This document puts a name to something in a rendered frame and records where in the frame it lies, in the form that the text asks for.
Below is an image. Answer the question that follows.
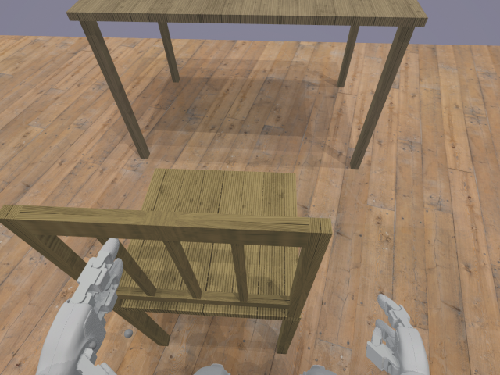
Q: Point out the table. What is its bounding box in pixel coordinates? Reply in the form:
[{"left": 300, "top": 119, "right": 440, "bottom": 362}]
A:
[{"left": 66, "top": 0, "right": 428, "bottom": 169}]

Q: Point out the chair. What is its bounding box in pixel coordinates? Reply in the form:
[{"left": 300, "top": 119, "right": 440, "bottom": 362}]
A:
[{"left": 0, "top": 168, "right": 333, "bottom": 354}]

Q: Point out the robot right hand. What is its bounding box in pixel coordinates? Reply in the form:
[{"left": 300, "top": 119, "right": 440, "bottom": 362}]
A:
[{"left": 366, "top": 294, "right": 430, "bottom": 375}]

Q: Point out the robot left hand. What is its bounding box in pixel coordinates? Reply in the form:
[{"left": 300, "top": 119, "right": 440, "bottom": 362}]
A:
[{"left": 35, "top": 238, "right": 123, "bottom": 375}]

